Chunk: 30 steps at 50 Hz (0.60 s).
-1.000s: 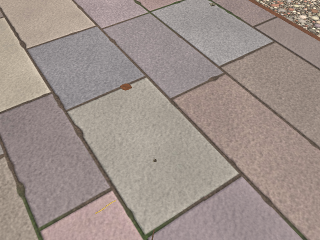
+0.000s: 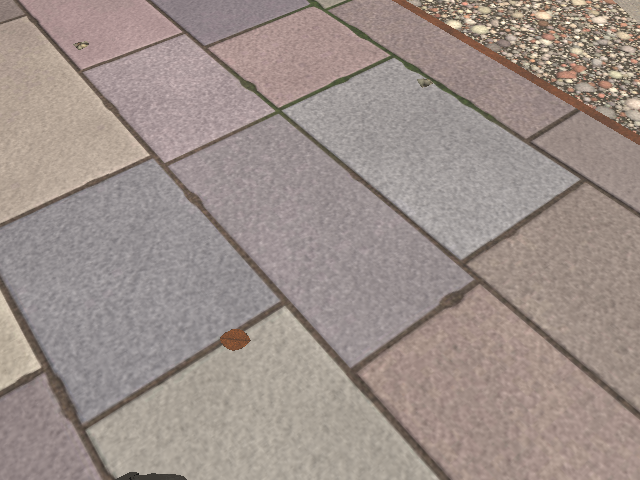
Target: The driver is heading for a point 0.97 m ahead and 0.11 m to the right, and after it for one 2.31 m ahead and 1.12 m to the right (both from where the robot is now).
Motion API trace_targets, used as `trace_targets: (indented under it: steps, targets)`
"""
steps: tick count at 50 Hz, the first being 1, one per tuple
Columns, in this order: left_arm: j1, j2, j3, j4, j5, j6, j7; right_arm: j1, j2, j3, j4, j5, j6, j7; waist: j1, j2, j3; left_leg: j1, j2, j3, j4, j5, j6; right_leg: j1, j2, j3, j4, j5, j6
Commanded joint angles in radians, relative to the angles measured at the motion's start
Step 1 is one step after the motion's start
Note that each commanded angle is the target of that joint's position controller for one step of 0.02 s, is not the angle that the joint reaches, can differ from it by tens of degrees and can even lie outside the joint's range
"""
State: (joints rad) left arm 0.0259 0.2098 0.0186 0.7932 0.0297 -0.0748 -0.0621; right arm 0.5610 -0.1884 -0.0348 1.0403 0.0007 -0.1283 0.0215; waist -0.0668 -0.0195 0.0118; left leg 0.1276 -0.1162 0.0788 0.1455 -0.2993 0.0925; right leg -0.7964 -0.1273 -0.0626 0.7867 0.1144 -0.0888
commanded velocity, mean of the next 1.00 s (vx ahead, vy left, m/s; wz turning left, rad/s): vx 1.00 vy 0.00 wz -0.31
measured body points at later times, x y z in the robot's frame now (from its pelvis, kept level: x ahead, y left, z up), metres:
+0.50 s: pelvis +0.49 -0.01 +0.00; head +0.52 +0.00 +0.44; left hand +0.37 +0.23 -0.14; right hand +0.73 -0.21 -0.08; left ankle +0.73 +0.13 -0.68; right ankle +0.32 -0.08 -0.73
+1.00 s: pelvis +0.96 -0.01 -0.02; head +0.98 -0.02 +0.43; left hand +1.25 +0.13 -0.10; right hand +0.81 -0.22 -0.16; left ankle +0.78 +0.11 -0.73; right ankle +1.15 -0.14 -0.69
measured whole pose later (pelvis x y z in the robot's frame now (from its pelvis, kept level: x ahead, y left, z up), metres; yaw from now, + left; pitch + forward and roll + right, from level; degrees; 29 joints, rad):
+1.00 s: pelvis +0.96 -0.01 -0.02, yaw -19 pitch +0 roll +1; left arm 0.00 0.26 0.02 0.73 0.02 -0.03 -0.08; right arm 0.50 -0.22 -0.03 1.00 -0.02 -0.12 -0.02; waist -0.05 -0.02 0.05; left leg 0.25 -0.03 0.35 0.21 -0.43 -0.02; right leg -0.73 -0.03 -0.18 0.77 0.07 -0.18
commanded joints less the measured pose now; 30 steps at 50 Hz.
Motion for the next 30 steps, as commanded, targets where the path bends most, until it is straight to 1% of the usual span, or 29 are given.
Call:
trace_targets:
  steps: [1, 2, 3, 4, 5, 6, 7, 8, 9, 10, 11, 12, 13, 14, 15, 16, 18, 19, 20, 21, 22, 23, 24, 25, 26, 27, 28, 29, 30]
  targets:
    - [-0.135, 0.036, -0.008, -0.081, -0.013, -0.01, -0.003, -0.011, -0.138, -0.011, -0.056, 0.007, -0.027, -0.014, 0.028, 0.03, 0.169, -0.201, 0.253, -0.07, -0.174, 0.661, 0.058, 0.216, 0.071, -0.078, -0.186, 0.099, -0.025]
    - [-0.138, 0.048, -0.005, -0.084, -0.012, -0.012, 0.003, -0.002, -0.157, -0.011, -0.052, 0.002, -0.024, -0.017, 0.033, 0.043, 0.143, -0.105, 0.261, -0.053, -0.128, 0.852, 0.051, 0.234, 0.103, -0.093, -0.22, 0.072, -0.038]
    - [-0.122, 0.066, 0.0, -0.083, -0.01, -0.013, 0.01, 0.001, -0.179, -0.013, -0.049, -0.006, -0.018, -0.023, 0.047, 0.074, 0.103, -0.02, 0.274, -0.044, -0.055, 1.059, 0.04, 0.263, 0.143, -0.107, -0.234, 0.01, -0.049]
    - [-0.075, 0.089, 0.009, -0.075, -0.009, -0.012, 0.017, 0.002, -0.203, -0.017, -0.044, -0.018, -0.008, -0.032, 0.078, 0.112, 0.048, 0.049, 0.292, -0.041, 0.05, 1.248, 0.031, 0.312, 0.183, -0.111, -0.237, -0.073, -0.06]
    - [0.041, 0.121, 0.022, -0.048, -0.01, -0.012, 0.028, -0.004, -0.225, -0.023, -0.038, -0.033, 0.007, -0.043, 0.14, 0.143, -0.023, 0.078, 0.309, -0.041, 0.219, 1.358, 0.026, 0.423, 0.21, -0.095, -0.24, -0.147, -0.076]
    - [0.229, 0.159, 0.041, 0.009, -0.012, -0.011, 0.044, -0.032, -0.246, -0.03, -0.04, -0.045, 0.023, -0.052, 0.225, 0.161, -0.119, 0.054, 0.317, -0.035, 0.45, 1.355, 0.03, 0.601, 0.219, -0.074, -0.254, -0.212, -0.095]
    - [0.424, 0.201, 0.063, 0.066, 0.001, -0.009, 0.061, -0.082, -0.242, -0.032, -0.053, -0.046, 0.03, -0.053, 0.319, 0.144, -0.2, -0.101, 0.288, -0.02, 0.736, 1.16, 0.035, 0.84, 0.156, -0.019, -0.271, -0.269, -0.121]
    - [0.531, 0.285, 0.089, 0.083, 0.031, -0.005, 0.077, -0.062, -0.118, -0.008, -0.094, -0.03, 0.022, -0.035, 0.287, -0.037, -0.303, -0.435, 0.171, -0.02, 1.139, 0.523, 0.036, 1.115, -0.101, 0.3, -0.237, -0.569, -0.178]
    - [0.49, 0.284, 0.096, 0.088, 0.031, -0.005, 0.055, 0.027, -0.064, 0.002, -0.118, 0.029, 0.001, -0.014, 0.183, -0.255, -0.407, -0.763, 0.019, -0.149, 1.408, -0.147, 0.02, 1.281, -0.276, 0.871, -0.445, -0.725, -0.291]
    - [0.394, 0.214, 0.09, 0.089, 0.013, -0.01, 0.042, -0.114, -0.14, -0.009, -0.148, 0.019, -0.003, -0.026, 0.177, -0.098, -0.246, -0.874, 0.11, -0.184, 1.384, -0.037, 0.054, 1.169, -0.209, 0.774, -0.513, -0.714, -0.24]
    - [0.343, 0.15, 0.076, 0.097, 0.005, -0.021, 0.037, -0.207, -0.143, -0.009, -0.174, 0.013, -0.007, -0.024, 0.159, -0.001, -0.123, -0.873, 0.147, -0.171, 1.319, 0.04, 0.056, 1.002, -0.184, 0.618, -0.538, -0.595, -0.216]
    - [0.312, 0.103, 0.064, 0.108, 0.013, -0.028, 0.035, -0.237, -0.118, -0.004, -0.179, 0.0, -0.002, -0.018, 0.117, 0.075, -0.051, -0.832, 0.181, -0.173, 1.254, 0.057, 0.054, 0.859, -0.146, 0.517, -0.567, -0.507, -0.187]
    - [0.308, 0.072, 0.052, 0.122, 0.012, -0.035, 0.04, -0.239, -0.094, 0.001, -0.189, -0.022, 0.013, -0.008, 0.073, 0.075, -0.011, -0.789, 0.203, -0.179, 1.213, 0.061, 0.045, 0.747, -0.101, 0.436, -0.589, -0.468, -0.155]
    - [0.314, 0.06, 0.044, 0.14, 0.005, -0.041, 0.046, -0.216, -0.065, 0.009, -0.191, -0.038, 0.03, 0.007, 0.037, 0.034, 0.006, -0.755, 0.222, -0.174, 1.171, 0.057, 0.027, 0.669, -0.081, 0.389, -0.619, -0.476, -0.145]
    - [0.331, 0.058, 0.041, 0.154, -0.006, -0.051, 0.048, -0.237, -0.054, 0.013, -0.202, -0.045, 0.042, 0.016, 0.026, 0.019, 0.042, -0.771, 0.241, -0.164, 1.141, 0.054, 0.011, 0.627, -0.062, 0.352, -0.649, -0.458, -0.14]
    - [0.347, 0.074, 0.042, 0.165, -0.017, -0.059, 0.048, -0.283, -0.052, 0.016, -0.224, -0.05, 0.05, 0.023, 0.021, 0.011, 0.078, -0.813, 0.26, -0.145, 1.104, 0.069, -0.005, 0.598, -0.053, 0.313, -0.679, -0.431, -0.139]
    - [0.373, 0.101, 0.044, 0.165, -0.021, -0.07, 0.042, -0.42, -0.072, 0.021, -0.283, -0.052, 0.053, 0.031, 0.04, 0.012, 0.134, -0.865, 0.274, -0.084, 0.962, 0.178, -0.025, 0.558, -0.01, 0.218, -0.735, -0.29, -0.133]
    - [0.386, 0.105, 0.043, 0.166, -0.023, -0.074, 0.038, -0.485, -0.079, 0.025, -0.309, -0.05, 0.049, 0.033, 0.051, 0.013, 0.154, -0.854, 0.272, -0.059, 0.857, 0.251, -0.03, 0.542, 0.015, 0.17, -0.747, -0.193, -0.128]
    - [0.389, 0.103, 0.041, 0.164, -0.028, -0.078, 0.035, -0.531, -0.077, 0.031, -0.326, -0.045, 0.044, 0.037, 0.057, 0.02, 0.162, -0.793, 0.26, -0.035, 0.731, 0.339, -0.029, 0.516, 0.044, 0.121, -0.752, -0.105, -0.113]
    - [0.407, 0.112, 0.042, 0.166, -0.036, -0.084, 0.035, -0.571, -0.068, 0.039, -0.338, -0.037, 0.039, 0.044, 0.069, 0.025, 0.16, -0.709, 0.237, 0.0, 0.616, 0.419, -0.022, 0.498, 0.053, 0.091, -0.776, -0.028, -0.099]
    - [0.437, 0.134, 0.044, 0.174, -0.043, -0.089, 0.038, -0.607, -0.062, 0.044, -0.348, -0.028, 0.037, 0.049, 0.087, 0.012, 0.158, -0.64, 0.216, 0.025, 0.55, 0.489, -0.011, 0.507, 0.032, 0.092, -0.819, 0.04, -0.095]
    - [0.46, 0.149, 0.045, 0.183, -0.045, -0.091, 0.04, -0.631, -0.074, 0.043, -0.353, -0.022, 0.037, 0.047, 0.096, 0.007, 0.162, -0.631, 0.2, 0.035, 0.501, 0.527, 0.0, 0.578, 0.017, 0.08, -0.836, 0.128, -0.088]
    - [0.491, 0.151, 0.041, 0.195, -0.045, -0.088, 0.042, -0.65, -0.088, 0.04, -0.355, -0.02, 0.039, 0.043, 0.111, 0.009, 0.152, -0.653, 0.175, 0.06, 0.46, 0.526, 0.012, 0.689, 0.017, 0.057, -0.82, 0.26, -0.073]
    - [0.502, 0.166, 0.041, 0.197, -0.038, -0.083, 0.045, -0.663, -0.098, 0.039, -0.368, -0.024, 0.036, 0.037, 0.109, -0.023, 0.138, -0.629, 0.161, 0.049, 0.423, 0.509, 0.023, 0.755, -0.004, 0.066, -0.772, 0.396, -0.071]
    - [0.495, 0.188, 0.042, 0.198, -0.03, -0.078, 0.051, -0.643, -0.123, 0.03, -0.369, -0.03, 0.035, 0.029, 0.084, -0.046, 0.099, -0.597, 0.128, 0.046, 0.405, 0.448, 0.031, 0.834, -0.019, 0.07, -0.701, 0.575, -0.069]
    - [0.491, 0.217, 0.046, 0.198, -0.02, -0.069, 0.059, -0.585, -0.155, 0.018, -0.358, -0.034, 0.035, 0.018, 0.046, -0.073, 0.035, -0.529, 0.092, 0.035, 0.401, 0.365, 0.038, 0.898, -0.038, 0.084, -0.593, 0.736, -0.063]
    - [0.476, 0.247, 0.053, 0.198, -0.007, -0.055, 0.069, -0.45, -0.198, -0.001, -0.325, -0.031, 0.035, 0.003, -0.023, -0.101, -0.048, -0.393, 0.071, 0.004, 0.407, 0.277, 0.048, 0.912, -0.05, 0.098, -0.419, 0.811, -0.057]
    - [0.437, 0.271, 0.059, 0.191, 0.0, -0.04, 0.077, -0.24, -0.232, -0.02, -0.262, -0.03, 0.034, -0.014, -0.13, -0.093, -0.146, -0.181, 0.079, -0.016, 0.378, 0.224, 0.052, 0.845, -0.034, 0.097, -0.165, 0.722, -0.052]
    - [0.423, 0.219, 0.051, 0.17, 0.008, -0.037, 0.077, -0.06, -0.298, -0.044, -0.219, -0.048, 0.036, -0.036, -0.187, -0.06, -0.253, 0.064, 0.221, -0.144, 0.437, 0.042, 0.055, 0.65, 0.01, 0.095, 0.139, 0.439, -0.057]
